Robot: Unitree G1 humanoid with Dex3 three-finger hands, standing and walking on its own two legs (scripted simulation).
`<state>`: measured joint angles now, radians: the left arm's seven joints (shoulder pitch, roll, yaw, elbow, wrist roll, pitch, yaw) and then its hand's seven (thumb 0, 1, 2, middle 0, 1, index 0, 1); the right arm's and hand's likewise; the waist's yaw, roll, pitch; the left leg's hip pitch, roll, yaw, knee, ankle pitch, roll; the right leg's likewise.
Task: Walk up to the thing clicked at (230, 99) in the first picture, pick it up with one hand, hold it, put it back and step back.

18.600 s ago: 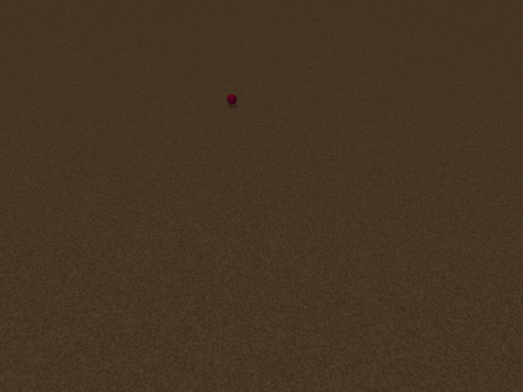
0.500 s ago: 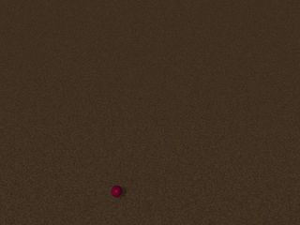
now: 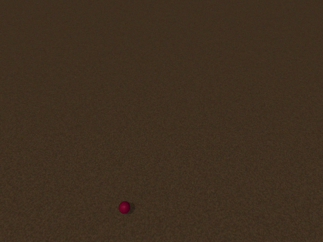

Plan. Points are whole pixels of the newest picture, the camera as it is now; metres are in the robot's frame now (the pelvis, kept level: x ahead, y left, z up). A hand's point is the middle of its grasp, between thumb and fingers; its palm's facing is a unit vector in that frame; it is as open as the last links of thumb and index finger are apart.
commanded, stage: walk up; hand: left
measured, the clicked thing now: (124, 207) +0.45 +0.23 -0.75
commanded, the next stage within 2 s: none
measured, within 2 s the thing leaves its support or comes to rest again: neither
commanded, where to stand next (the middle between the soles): +0.05 +0.00 m, yaw -2 degrees
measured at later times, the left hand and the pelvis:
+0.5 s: hand out of the picture +0.05 +0.30 -0.17, palm faces +0.02 -0.93 -0.36, open 7.4 cm; pelvis +0.02 +0.03 -0.01, yaw +1 degrees
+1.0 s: hand out of the picture +0.13 +0.24 -0.18, palm faces -0.09 -0.93 -0.37, open 7.4 cm; pelvis +0.01 -0.02 -0.03, yaw -2 degrees
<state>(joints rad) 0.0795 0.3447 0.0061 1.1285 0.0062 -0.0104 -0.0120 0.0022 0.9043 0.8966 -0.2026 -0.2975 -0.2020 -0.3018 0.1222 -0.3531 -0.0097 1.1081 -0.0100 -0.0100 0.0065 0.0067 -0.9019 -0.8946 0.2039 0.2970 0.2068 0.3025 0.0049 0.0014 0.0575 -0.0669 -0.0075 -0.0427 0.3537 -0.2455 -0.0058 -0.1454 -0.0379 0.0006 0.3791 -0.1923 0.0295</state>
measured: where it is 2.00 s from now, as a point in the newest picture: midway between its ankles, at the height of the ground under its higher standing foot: outside the picture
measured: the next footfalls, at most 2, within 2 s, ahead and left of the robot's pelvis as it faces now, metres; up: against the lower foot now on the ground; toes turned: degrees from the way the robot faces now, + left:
right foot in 0.94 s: +0.10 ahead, -0.14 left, +0.00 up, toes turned +0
left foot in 1.32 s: +0.01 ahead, +0.12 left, +0.00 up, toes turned +0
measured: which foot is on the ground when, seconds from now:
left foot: down 0.00-0.96, up 0.98-1.00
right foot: down 0.00-0.48, up 0.50-0.92, down 0.94-1.00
